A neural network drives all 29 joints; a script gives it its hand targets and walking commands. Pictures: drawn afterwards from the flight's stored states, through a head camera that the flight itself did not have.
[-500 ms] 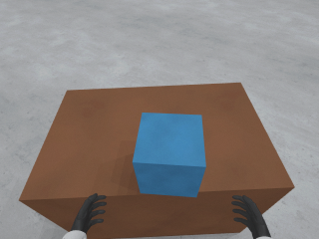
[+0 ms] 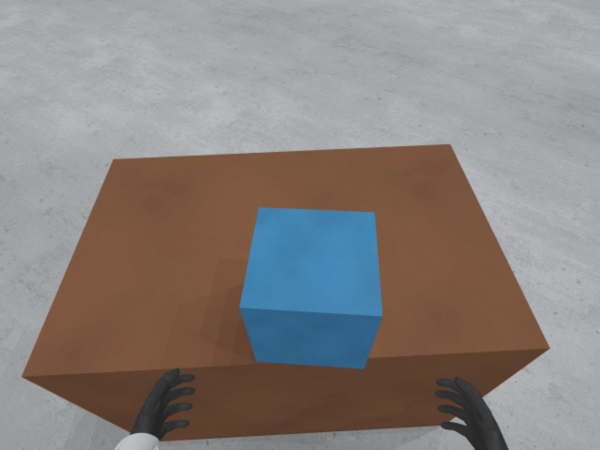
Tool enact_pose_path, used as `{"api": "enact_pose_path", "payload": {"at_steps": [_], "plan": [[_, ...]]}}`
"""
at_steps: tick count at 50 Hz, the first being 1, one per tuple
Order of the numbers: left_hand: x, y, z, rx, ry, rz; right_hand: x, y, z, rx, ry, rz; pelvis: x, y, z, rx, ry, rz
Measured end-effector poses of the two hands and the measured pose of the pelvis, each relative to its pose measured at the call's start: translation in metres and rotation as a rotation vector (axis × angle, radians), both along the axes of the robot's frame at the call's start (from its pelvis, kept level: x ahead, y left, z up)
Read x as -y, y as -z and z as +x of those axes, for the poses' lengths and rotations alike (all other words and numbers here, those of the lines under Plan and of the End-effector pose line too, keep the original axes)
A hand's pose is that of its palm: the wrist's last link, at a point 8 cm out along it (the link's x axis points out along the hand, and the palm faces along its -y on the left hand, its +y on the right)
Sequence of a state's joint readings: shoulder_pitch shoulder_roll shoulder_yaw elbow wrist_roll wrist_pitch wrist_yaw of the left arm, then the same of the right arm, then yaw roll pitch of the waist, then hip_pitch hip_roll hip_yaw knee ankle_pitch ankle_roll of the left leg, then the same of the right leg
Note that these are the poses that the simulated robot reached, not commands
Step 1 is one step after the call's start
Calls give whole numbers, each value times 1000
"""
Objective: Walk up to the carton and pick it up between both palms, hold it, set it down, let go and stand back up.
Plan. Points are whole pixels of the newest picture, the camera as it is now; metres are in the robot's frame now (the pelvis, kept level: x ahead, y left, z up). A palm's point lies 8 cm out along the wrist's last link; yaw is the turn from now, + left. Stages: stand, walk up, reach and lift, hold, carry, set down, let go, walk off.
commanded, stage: let go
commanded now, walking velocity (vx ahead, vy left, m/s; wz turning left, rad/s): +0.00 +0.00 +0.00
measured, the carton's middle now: (312, 290) +0.35 +0.01 -0.05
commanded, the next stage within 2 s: stand in 0.34 s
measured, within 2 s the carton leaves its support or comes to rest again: neither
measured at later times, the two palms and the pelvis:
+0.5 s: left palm out of the picture +0.13 +0.23 -0.10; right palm out of the picture +0.11 -0.24 -0.12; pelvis +0.00 +0.00 -0.01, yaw -1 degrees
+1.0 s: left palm out of the picture +0.02 +0.24 -0.14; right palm out of the picture -0.03 -0.22 -0.15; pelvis -0.01 +0.01 -0.01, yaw -3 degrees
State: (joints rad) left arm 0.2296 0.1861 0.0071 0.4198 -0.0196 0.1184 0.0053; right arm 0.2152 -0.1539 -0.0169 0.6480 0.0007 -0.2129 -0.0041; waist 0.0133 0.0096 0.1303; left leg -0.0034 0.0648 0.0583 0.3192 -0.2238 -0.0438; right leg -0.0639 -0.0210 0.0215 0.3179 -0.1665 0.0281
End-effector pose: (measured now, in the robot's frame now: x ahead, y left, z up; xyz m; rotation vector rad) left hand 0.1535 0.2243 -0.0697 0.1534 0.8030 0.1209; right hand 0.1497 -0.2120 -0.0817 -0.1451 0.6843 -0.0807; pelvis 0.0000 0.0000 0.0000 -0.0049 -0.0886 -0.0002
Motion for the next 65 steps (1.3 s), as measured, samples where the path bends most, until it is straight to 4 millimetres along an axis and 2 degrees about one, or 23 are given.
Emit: {"api": "enact_pose_path", "payload": {"at_steps": [18,20,24,30,35,40,47,57,65], "plan": [[-1,6,-1,-20,-1,-16,10,2,-2,-25,23,-18,-1,1,2,10,2,-1],[-2,10,-3,-18,22,12,12,9,-7,-95,13,-33,-1,2,2,-21,4,-1],[-8,26,-21,-72,41,35,23,29,-31,-266,49,-36,-2,7,0,-64,12,-3],[-14,49,-58,-196,18,29,33,49,-80,-425,113,-38,-5,12,0,-93,24,0],[-14,60,-82,-274,15,23,32,58,-116,-508,156,-32,-8,13,-2,-102,32,7],[-13,66,-99,-323,6,17,23,63,-144,-564,188,-15,-11,13,-4,-104,39,11],[-14,71,-124,-396,-7,18,12,68,-171,-625,214,13,-13,11,-7,-106,46,13],[-10,77,-160,-512,-31,-2,-3,72,-198,-702,237,42,-16,8,-8,-101,52,11],[-1,81,-176,-579,-30,-24,-16,74,-213,-759,239,66,-17,8,-8,-97,54,16]]}}
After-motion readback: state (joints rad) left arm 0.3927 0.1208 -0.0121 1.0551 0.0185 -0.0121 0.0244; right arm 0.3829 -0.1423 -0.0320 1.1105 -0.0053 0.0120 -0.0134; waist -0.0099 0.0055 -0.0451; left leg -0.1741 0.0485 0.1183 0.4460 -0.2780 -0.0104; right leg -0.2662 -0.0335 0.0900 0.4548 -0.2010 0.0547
